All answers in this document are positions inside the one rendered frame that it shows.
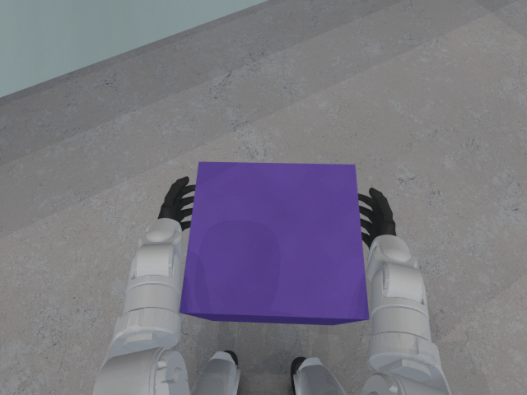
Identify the robot left thigh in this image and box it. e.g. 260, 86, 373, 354
190, 359, 241, 395

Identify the robot right hand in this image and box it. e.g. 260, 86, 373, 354
358, 188, 396, 250

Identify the robot thigh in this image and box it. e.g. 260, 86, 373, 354
190, 359, 241, 395
293, 365, 347, 395

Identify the robot left forearm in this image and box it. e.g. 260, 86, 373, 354
92, 218, 184, 395

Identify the carton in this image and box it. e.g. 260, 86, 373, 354
180, 161, 369, 325

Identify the right robot upper arm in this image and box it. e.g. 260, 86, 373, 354
361, 371, 447, 395

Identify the robot left hand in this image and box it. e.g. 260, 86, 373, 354
158, 176, 196, 231

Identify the left robot upper arm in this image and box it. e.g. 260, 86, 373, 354
94, 346, 190, 395

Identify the robot right thigh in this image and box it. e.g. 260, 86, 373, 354
293, 365, 347, 395

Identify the robot right forearm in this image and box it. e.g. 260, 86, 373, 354
366, 235, 452, 395

